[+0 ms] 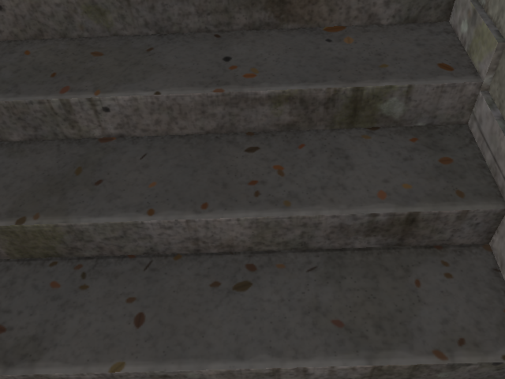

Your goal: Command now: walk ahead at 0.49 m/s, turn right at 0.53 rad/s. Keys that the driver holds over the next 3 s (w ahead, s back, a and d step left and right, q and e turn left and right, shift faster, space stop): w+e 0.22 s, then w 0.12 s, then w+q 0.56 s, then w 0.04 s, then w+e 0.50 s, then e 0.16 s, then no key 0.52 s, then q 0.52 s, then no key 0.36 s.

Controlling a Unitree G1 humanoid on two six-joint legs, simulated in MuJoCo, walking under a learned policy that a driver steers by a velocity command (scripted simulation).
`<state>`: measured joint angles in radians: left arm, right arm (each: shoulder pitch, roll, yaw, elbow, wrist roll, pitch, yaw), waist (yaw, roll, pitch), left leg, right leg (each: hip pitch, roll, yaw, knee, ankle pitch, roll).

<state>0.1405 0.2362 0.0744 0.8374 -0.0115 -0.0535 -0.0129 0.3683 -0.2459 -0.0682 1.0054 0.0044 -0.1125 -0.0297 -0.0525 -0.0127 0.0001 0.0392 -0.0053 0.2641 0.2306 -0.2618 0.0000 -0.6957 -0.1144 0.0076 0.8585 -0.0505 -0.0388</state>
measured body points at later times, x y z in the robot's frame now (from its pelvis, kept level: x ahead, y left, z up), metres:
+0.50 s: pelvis +0.26 -0.05 +0.01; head +0.27 -0.07 +0.46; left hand +0.35 +0.20 -0.11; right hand +0.35 -0.32 -0.12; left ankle +0.34 +0.07 -0.60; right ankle +0.21 -0.12 -0.74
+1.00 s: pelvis +0.57 +0.03 +0.11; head +0.59 +0.04 +0.56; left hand +0.75 +0.25 +0.02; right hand +0.58 -0.22 -0.03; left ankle +0.59 +0.06 -0.59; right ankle +0.57 -0.15 -0.35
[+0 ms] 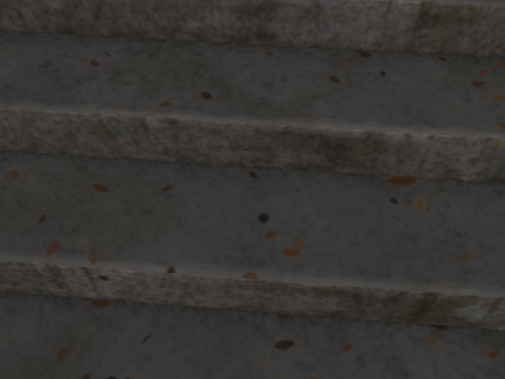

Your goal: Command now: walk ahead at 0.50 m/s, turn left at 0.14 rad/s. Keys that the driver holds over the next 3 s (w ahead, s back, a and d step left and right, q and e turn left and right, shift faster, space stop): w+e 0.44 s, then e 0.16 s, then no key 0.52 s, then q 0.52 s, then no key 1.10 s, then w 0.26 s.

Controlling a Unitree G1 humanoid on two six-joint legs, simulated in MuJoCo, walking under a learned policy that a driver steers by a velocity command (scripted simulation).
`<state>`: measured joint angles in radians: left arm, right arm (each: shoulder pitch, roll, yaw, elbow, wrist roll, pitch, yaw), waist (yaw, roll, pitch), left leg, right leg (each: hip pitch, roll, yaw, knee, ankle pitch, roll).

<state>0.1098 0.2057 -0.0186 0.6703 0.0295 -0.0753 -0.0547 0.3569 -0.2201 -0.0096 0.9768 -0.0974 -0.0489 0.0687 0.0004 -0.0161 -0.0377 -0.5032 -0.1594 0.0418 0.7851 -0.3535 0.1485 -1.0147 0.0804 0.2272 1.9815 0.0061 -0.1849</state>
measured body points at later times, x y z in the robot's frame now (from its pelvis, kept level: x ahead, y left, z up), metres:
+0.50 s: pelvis +0.34 -0.01 +0.14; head +0.33 +0.02 +0.59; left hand +0.36 +0.23 -0.02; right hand +0.42 -0.28 +0.03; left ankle +0.31 +0.14 -0.31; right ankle +0.35 -0.07 -0.55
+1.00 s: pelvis +0.55 +0.02 +0.31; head +0.56 +0.02 +0.76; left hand +0.78 +0.22 +0.20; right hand +0.56 -0.24 +0.18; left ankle +0.67 +0.09 -0.40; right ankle +0.52 -0.14 -0.28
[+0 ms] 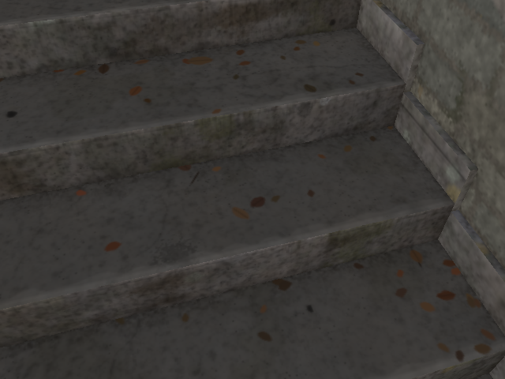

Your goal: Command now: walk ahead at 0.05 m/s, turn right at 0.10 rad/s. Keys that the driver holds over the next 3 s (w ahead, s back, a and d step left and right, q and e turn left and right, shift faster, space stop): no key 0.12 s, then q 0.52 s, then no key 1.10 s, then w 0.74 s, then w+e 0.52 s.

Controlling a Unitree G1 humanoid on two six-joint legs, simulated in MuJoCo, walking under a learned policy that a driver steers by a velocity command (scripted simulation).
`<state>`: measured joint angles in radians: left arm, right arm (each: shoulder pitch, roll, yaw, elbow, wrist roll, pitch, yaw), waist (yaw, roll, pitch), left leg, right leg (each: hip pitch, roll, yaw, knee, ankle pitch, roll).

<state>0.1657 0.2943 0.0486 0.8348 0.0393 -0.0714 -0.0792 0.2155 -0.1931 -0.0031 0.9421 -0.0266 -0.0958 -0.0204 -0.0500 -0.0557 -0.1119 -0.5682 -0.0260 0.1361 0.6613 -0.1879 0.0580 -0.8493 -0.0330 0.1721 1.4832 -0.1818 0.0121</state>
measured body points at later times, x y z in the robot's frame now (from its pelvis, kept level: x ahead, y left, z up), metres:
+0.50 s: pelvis +0.07 +0.01 +0.03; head +0.07 +0.02 +0.48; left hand +0.26 +0.29 -0.04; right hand +0.25 -0.23 -0.06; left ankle +0.07 +0.09 -0.71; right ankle +0.08 -0.13 -0.66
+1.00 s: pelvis +0.10 -0.02 +0.02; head +0.11 -0.01 +0.47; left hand +0.21 +0.22 -0.08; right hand +0.30 -0.19 -0.09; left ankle +0.07 +0.09 -0.71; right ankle +0.13 -0.12 -0.71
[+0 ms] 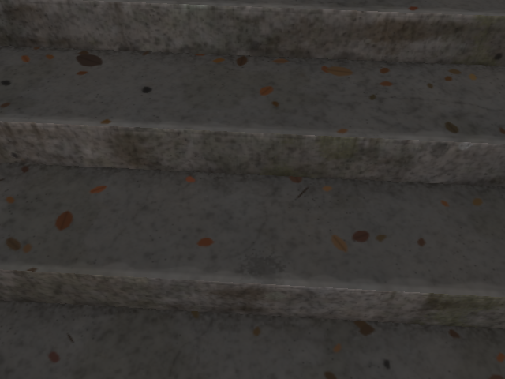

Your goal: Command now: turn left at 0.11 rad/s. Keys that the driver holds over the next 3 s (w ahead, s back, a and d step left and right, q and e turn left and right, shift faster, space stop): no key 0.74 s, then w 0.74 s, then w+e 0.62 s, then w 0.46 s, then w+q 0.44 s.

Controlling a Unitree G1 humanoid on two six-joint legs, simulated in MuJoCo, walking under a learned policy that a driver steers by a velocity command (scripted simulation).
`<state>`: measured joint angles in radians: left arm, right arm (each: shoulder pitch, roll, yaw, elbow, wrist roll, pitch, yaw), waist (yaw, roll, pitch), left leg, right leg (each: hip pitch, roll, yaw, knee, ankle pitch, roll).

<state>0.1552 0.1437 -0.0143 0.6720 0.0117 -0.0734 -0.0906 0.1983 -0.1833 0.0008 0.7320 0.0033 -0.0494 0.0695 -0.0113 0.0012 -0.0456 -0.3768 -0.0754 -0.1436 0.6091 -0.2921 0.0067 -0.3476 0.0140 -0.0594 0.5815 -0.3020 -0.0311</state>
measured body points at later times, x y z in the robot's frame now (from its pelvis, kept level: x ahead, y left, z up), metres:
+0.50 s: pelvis +0.01 -0.01 +0.00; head +0.03 -0.02 +0.45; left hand +0.20 +0.18 -0.09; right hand +0.13 -0.24 -0.12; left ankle +0.01 +0.11 -0.73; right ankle +0.00 -0.10 -0.73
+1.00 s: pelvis +0.05 +0.00 +0.02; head +0.06 +0.00 +0.47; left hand +0.12 +0.25 -0.11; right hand +0.19 -0.25 -0.09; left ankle +0.02 +0.13 -0.68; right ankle +0.00 -0.10 -0.73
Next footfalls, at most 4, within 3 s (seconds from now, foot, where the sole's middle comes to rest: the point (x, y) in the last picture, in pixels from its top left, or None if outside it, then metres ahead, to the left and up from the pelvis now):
1.10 left None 0.11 0.13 -0.77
1.48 right None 0.41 -0.07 -0.62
1.98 left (212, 235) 0.74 0.12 -0.47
2.56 right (358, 111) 1.02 -0.25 -0.32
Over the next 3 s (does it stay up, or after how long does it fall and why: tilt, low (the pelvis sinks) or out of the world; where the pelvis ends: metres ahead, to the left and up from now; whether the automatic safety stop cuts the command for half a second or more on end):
stays up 1.10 -0.15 0.45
